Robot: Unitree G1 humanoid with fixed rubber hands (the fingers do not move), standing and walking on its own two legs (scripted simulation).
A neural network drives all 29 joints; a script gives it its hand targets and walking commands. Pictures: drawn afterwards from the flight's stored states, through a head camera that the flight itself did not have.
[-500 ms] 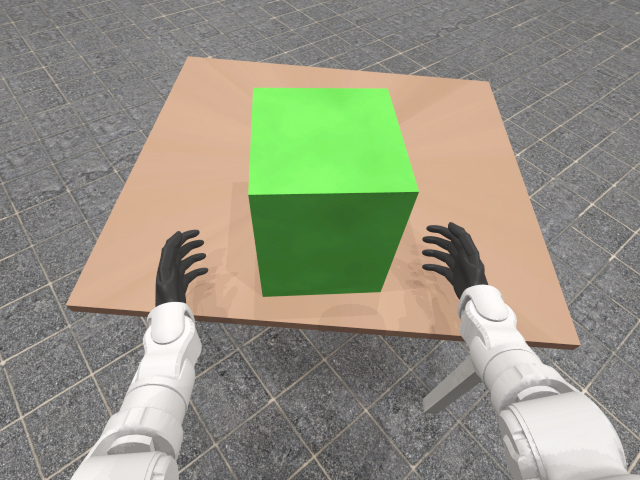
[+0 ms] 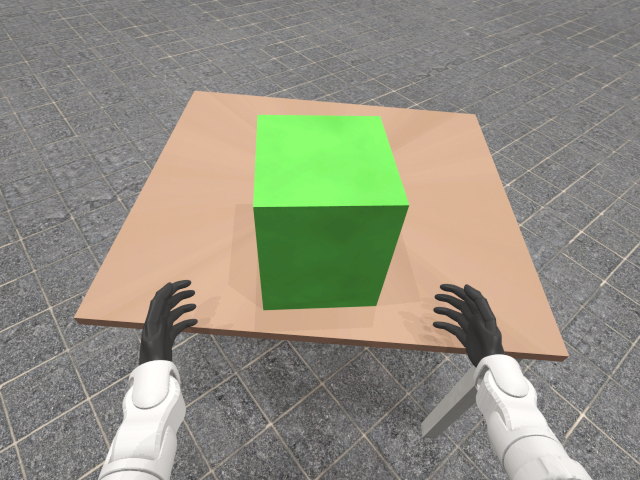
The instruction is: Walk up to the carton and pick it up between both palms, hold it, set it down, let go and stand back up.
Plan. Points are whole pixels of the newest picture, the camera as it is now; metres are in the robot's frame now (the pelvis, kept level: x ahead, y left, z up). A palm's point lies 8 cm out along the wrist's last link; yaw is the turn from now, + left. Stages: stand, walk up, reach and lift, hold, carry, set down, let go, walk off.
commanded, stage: set down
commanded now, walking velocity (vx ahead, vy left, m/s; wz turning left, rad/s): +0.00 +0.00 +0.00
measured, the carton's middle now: (320, 215) +0.52 +0.02 +0.01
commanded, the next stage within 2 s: none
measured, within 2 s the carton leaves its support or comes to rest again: neither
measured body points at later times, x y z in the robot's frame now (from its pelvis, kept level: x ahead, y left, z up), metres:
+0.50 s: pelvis +0.00 +0.00 +0.00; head +0.00 +0.02 +0.45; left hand +0.23 +0.22 +0.01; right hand +0.26 -0.21 -0.01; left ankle +0.03 +0.16 -0.74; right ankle +0.03 -0.10 -0.74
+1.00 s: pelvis +0.02 +0.00 +0.00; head +0.03 +0.02 +0.45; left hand +0.22 +0.22 -0.02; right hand +0.23 -0.22 -0.02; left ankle +0.03 +0.16 -0.74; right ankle +0.03 -0.10 -0.74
